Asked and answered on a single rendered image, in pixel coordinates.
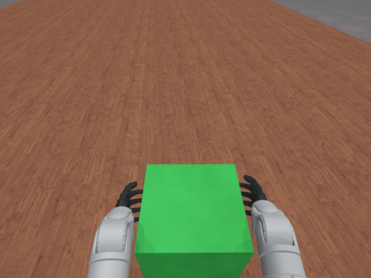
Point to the carton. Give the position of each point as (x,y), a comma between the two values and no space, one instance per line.
(192,222)

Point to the robot left hand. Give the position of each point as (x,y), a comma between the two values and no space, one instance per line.
(125,196)

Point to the robot right hand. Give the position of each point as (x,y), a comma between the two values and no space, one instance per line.
(256,192)

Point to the robot right forearm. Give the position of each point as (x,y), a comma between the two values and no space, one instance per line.
(276,241)

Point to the robot left forearm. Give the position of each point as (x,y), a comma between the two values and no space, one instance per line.
(112,245)

